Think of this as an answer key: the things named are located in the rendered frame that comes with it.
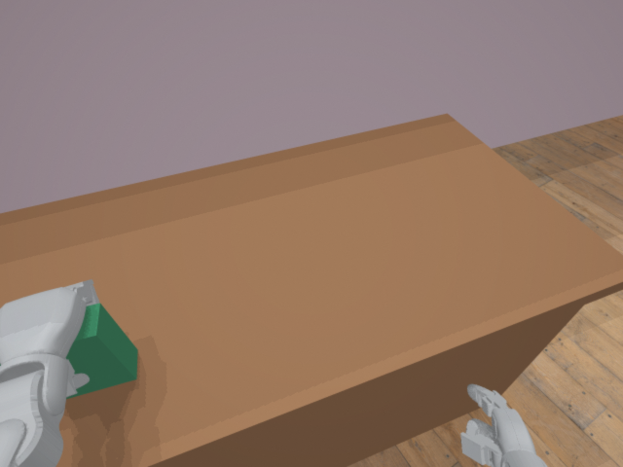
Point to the table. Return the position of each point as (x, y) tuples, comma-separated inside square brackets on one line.
[(314, 306)]

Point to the sponge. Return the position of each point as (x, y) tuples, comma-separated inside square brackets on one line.
[(102, 351)]

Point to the robot left forearm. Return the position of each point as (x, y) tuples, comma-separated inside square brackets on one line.
[(33, 390)]

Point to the robot left hand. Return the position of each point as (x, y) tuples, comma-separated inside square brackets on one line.
[(47, 322)]

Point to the robot right hand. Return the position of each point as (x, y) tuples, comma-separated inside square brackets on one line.
[(487, 444)]

